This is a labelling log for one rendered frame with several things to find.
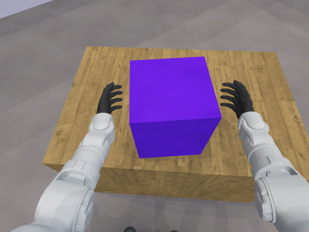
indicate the left robot upper arm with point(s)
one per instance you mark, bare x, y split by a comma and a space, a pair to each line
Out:
65, 207

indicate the carton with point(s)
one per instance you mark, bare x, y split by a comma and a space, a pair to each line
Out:
173, 110

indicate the robot left hand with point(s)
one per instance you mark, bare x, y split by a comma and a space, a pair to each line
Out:
105, 102

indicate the robot right hand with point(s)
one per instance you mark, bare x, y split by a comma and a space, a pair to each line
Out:
241, 100

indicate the left robot forearm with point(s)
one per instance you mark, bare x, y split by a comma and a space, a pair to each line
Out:
88, 159

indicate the right robot upper arm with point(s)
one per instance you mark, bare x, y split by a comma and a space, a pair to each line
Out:
283, 201

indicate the right robot forearm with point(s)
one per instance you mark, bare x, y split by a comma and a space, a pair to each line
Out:
262, 153

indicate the pedestal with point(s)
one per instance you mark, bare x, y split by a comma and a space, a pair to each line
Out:
222, 171

